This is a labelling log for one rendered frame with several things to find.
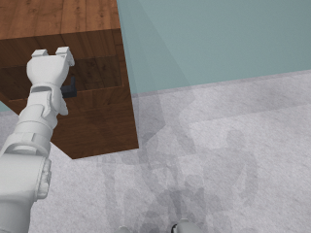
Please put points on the cabinet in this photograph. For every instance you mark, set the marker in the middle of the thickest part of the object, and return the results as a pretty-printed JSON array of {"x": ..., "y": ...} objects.
[{"x": 99, "y": 121}]

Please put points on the robot left hand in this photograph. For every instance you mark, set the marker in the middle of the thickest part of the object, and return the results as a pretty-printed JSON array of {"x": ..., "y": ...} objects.
[{"x": 53, "y": 69}]

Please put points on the drawer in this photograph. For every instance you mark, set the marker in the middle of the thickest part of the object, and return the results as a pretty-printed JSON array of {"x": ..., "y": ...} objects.
[{"x": 93, "y": 72}]

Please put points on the left robot forearm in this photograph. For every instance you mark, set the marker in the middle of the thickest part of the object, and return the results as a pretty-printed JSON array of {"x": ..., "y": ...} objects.
[{"x": 36, "y": 122}]

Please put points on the left robot upper arm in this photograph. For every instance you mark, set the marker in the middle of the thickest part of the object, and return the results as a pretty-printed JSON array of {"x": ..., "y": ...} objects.
[{"x": 24, "y": 179}]

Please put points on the right robot thigh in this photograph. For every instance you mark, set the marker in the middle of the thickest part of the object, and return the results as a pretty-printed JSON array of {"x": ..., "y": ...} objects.
[{"x": 186, "y": 227}]

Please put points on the left robot shin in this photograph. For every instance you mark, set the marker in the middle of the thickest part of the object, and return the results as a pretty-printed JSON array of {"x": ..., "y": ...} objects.
[{"x": 123, "y": 228}]

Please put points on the handle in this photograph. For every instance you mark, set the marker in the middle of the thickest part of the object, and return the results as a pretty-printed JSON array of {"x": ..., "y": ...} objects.
[{"x": 69, "y": 91}]

